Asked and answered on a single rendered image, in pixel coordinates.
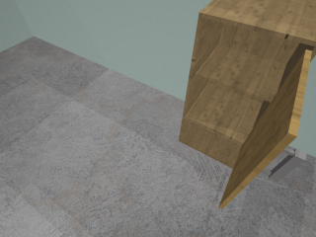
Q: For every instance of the handle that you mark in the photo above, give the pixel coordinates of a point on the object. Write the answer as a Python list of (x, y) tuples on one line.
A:
[(290, 162)]

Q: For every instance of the cupboard door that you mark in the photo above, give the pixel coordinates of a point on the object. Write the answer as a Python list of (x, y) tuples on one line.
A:
[(275, 130)]

